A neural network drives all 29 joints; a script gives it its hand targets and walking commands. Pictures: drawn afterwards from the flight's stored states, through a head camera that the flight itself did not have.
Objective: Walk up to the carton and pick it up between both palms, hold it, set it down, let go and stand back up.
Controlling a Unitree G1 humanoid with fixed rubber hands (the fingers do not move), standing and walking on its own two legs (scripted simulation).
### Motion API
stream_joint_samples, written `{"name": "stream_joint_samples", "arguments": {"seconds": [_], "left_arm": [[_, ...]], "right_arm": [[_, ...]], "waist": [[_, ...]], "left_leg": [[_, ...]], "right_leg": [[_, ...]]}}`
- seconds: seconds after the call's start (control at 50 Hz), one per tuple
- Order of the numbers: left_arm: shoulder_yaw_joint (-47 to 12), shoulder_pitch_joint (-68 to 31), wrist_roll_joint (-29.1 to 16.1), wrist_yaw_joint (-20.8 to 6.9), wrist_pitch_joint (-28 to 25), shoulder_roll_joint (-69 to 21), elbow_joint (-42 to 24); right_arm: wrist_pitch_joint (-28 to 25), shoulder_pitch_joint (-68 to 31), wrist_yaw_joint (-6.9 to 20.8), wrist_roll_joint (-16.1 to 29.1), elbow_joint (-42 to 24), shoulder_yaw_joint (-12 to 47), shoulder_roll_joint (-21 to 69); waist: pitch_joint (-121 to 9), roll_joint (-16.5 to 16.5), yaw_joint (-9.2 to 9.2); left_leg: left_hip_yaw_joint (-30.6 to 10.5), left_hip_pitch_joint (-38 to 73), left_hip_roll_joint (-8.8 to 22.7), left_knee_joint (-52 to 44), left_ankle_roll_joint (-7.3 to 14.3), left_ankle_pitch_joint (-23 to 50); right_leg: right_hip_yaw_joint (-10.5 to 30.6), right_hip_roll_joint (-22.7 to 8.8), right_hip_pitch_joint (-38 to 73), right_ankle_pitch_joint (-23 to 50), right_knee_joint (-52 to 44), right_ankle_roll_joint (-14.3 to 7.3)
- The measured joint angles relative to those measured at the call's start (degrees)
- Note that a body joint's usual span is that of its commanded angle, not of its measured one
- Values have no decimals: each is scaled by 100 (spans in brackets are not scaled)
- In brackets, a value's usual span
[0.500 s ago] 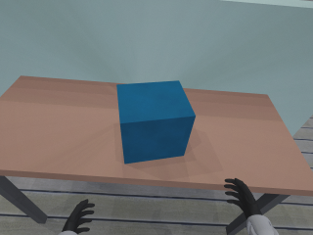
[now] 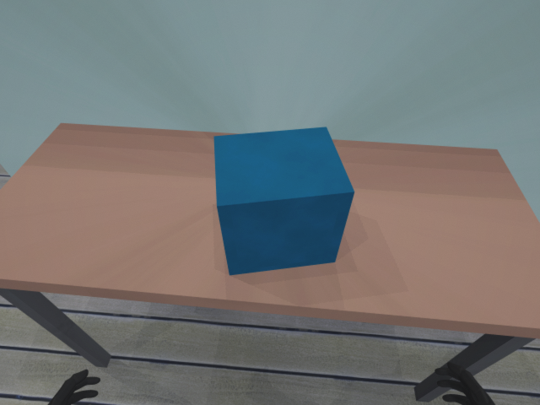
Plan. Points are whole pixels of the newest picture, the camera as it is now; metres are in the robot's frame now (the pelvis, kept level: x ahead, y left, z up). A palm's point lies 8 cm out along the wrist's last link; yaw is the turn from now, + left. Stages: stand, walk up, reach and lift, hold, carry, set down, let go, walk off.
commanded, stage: stand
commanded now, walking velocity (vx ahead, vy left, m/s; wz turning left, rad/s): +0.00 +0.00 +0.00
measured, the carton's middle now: (277, 202) +0.45 -0.01 +0.03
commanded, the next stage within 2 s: none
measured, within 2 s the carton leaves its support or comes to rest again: neither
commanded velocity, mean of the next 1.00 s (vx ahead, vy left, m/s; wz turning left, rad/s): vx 0.00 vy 0.00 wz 0.00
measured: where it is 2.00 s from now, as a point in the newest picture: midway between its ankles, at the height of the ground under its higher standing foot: outside the picture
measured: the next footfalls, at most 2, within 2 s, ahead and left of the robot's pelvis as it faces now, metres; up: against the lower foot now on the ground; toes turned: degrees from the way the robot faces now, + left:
none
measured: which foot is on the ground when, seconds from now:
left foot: down 0.00-1.00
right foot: down 0.00-1.00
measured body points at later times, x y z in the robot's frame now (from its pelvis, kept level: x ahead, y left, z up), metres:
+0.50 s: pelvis +0.00 +0.00 +0.00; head +0.00 +0.00 +0.45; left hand +0.14 +0.31 -0.08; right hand +0.14 -0.30 -0.08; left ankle +0.00 +0.11 -0.74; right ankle +0.01 -0.10 -0.74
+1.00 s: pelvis +0.00 +0.00 +0.01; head -0.01 -0.01 +0.46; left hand +0.11 +0.31 -0.09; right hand +0.11 -0.31 -0.10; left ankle +0.00 +0.11 -0.74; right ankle +0.01 -0.10 -0.74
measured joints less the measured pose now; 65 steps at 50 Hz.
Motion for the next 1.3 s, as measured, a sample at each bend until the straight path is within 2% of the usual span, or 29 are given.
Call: {"name": "stream_joint_samples", "arguments": {"seconds": [0.2, 0.5, 1.3], "left_arm": [[-204, -261, -39, 22, -46, 18, 124], [-341, -342, -67, 68, -16, 143, 541], [-468, -457, -130, 169, -22, 169, 1626]], "right_arm": [[-12, -126, 9, 39, 145, 136, -66], [43, -255, -8, 68, 544, 204, -126], [109, -528, -78, 99, 1901, 372, -116]], "waist": [[-73, -87, -62], [18, -126, -58], [27, -129, -59]], "left_leg": [[22, 64, -62, -37, 34, -16], [17, 247, -109, -266, 44, 100], [-82, 517, -49, -947, -68, 528]], "right_leg": [[34, -60, 15, -67, 65, 40], [50, -107, 164, -3, -78, 61], [13, -49, 436, 401, -739, -25]]}}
